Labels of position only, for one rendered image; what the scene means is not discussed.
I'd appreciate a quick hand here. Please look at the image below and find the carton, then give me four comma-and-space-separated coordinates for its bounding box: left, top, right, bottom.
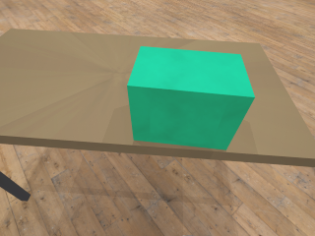
127, 46, 255, 150

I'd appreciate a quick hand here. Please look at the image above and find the table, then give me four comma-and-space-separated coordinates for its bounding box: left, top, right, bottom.
0, 29, 315, 202

